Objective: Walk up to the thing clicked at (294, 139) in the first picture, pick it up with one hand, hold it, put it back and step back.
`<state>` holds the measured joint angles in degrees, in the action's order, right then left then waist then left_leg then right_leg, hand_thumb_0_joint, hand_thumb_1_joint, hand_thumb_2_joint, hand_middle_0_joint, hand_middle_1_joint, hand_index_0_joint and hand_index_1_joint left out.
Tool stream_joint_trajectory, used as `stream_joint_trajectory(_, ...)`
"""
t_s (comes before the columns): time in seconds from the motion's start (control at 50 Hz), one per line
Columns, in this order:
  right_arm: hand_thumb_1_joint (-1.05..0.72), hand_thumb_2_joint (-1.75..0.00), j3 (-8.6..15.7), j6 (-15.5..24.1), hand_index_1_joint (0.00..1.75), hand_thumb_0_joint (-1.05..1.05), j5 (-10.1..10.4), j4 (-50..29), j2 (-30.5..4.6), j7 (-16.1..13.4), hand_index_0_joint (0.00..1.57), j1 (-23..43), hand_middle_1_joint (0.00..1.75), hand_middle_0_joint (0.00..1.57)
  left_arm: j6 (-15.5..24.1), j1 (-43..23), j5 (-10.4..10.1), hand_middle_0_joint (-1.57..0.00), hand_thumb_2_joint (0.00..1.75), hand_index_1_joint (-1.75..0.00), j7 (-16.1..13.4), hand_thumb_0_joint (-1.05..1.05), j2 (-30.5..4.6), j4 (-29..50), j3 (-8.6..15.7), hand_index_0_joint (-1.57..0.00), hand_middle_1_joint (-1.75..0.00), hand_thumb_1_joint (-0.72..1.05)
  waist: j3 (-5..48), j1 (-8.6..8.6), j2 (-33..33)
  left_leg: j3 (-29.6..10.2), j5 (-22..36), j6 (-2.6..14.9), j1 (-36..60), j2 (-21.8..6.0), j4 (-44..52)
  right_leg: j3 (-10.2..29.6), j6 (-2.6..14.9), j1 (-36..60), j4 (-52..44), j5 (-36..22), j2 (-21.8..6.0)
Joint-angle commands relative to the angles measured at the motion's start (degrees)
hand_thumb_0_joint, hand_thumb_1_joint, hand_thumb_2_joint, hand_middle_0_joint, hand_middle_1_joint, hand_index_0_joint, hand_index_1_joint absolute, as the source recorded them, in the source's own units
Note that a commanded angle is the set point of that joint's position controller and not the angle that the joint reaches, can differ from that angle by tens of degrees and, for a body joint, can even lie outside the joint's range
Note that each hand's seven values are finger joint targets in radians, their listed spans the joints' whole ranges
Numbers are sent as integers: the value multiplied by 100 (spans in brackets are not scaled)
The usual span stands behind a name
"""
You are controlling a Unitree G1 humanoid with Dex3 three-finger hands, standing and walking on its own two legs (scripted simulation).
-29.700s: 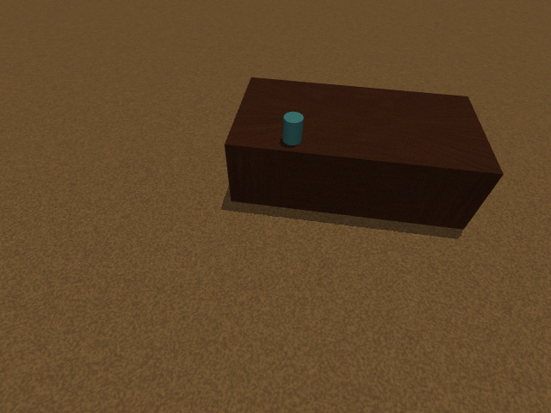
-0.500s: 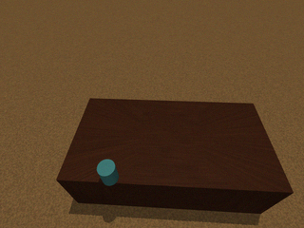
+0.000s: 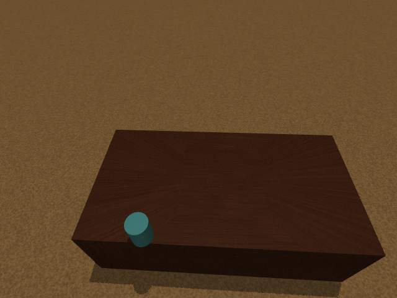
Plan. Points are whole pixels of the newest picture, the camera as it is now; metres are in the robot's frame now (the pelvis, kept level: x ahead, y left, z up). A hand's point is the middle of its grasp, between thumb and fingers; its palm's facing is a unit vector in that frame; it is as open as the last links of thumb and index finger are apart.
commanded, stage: stand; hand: left
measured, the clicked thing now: (139, 229) +0.41 +0.23 -0.36
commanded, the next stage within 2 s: none
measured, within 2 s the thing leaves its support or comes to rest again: neither
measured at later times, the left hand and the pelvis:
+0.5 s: hand out of the picture +0.07 +0.25 -0.15, palm faces +0.00 -0.93 -0.36, open 7.7 cm; pelvis +0.00 -0.01 +0.00, yaw +0 degrees
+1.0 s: hand out of the picture +0.08 +0.24 -0.15, palm faces -0.02 -0.94 -0.35, open 7.4 cm; pelvis +0.00 -0.01 +0.00, yaw -1 degrees
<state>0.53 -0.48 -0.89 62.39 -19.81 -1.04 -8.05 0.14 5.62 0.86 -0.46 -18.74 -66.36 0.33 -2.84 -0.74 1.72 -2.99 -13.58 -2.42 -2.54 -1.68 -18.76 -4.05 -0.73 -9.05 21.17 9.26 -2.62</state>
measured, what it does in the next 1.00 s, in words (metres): stands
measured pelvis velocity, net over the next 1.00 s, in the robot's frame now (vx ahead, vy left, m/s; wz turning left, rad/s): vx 0.00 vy -0.01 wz -0.01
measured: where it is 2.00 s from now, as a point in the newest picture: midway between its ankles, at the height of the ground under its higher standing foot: outside the picture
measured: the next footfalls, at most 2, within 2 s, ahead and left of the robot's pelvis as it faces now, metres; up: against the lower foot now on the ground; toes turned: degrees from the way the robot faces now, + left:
none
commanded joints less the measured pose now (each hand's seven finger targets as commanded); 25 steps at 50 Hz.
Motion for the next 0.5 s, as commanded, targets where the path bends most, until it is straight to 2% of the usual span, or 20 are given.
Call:
stream_joint_trajectory(0.0,-90,-90,178,102,30,0,-3,-265,-1120,-49,20,92,30,20,131,-250,-20,-20,66,-30,-83,0,-1242,285,214,-20,-30,3,455,18,-145,-209,1311,218,-393,-456,259,522,147,668,-232,-1306,-556)
stream_joint_trajectory(0.04,-90,-90,172,87,30,0,-10,-262,-1091,-42,20,142,30,20,117,-264,-5,-20,82,-30,-81,0,-1236,277,220,-20,-30,19,285,-4,-150,-222,941,214,-585,-432,335,517,124,593,-322,-747,-513)
stream_joint_trajectory(0.06,-90,-90,189,85,30,0,-16,-275,-1119,-44,20,168,30,20,111,-281,-2,-20,90,-30,-77,0,-1254,269,230,-20,-30,27,316,17,-132,-208,922,221,-527,-444,334,524,142,558,-317,-683,-521)
stream_joint_trajectory(0.14,-90,-90,184,98,30,0,-12,-264,-1131,-34,20,151,30,20,102,-287,4,-20,90,-30,-60,0,-1262,269,249,-20,-30,59,208,11,-95,-219,740,229,-591,-446,387,551,157,489,-351,-449,-503)
stream_joint_trajectory(0.18,-90,-90,186,108,30,0,-16,-270,-1141,-31,20,155,30,20,116,-297,-3,-20,90,-30,-52,0,-1263,290,249,-20,-30,75,295,23,-64,-210,887,235,-529,-468,369,568,168,534,-321,-678,-522)
stream_joint_trajectory(0.22,-90,-90,201,109,30,0,-15,-275,-1145,-29,20,200,30,20,113,-277,8,-20,90,-30,-48,0,-1256,275,255,-20,-30,90,265,10,-126,-229,793,236,-558,-462,383,558,165,518,-351,-445,-496)
stream_joint_trajectory(0.3,-90,-90,196,117,30,0,-10,-286,-1139,-21,20,178,30,20,136,-286,9,-20,90,-30,-38,0,-1286,324,259,-20,-30,90,404,32,-137,-205,896,241,-468,-473,349,605,192,579,-346,-727,-545)
stream_joint_trajectory(0.32,-90,-90,191,115,30,0,-14,-267,-1146,-28,20,158,30,20,121,-333,-3,-20,90,-30,-41,0,-1318,317,278,-20,-30,90,350,34,-79,-211,822,234,-531,-473,384,598,180,555,-330,-618,-521)
stream_joint_trajectory(0.4,-90,-90,201,133,30,0,-11,-266,-1164,-27,20,195,30,20,132,-237,-8,-20,90,-30,-42,0,-1250,333,249,-20,-30,90,482,3,-60,-217,1245,238,-386,-515,319,549,198,644,-229,-1115,-536)
stream_joint_trajectory(0.48,-90,-90,191,124,30,0,-12,-236,-1154,-25,20,106,30,20,124,-313,-16,-20,90,-30,-38,0,-1306,352,263,-20,-30,90,390,39,-162,-195,972,218,-483,-504,373,594,195,620,-270,-837,-529)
